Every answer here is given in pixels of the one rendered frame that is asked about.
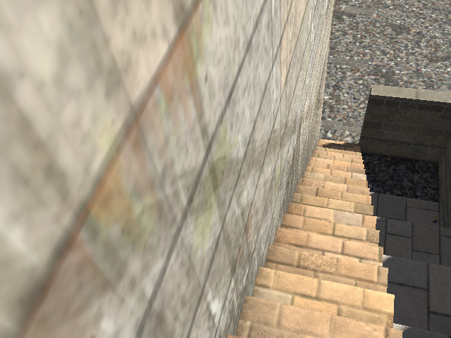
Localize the stairs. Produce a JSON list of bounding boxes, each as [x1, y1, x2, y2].
[[226, 139, 403, 338]]

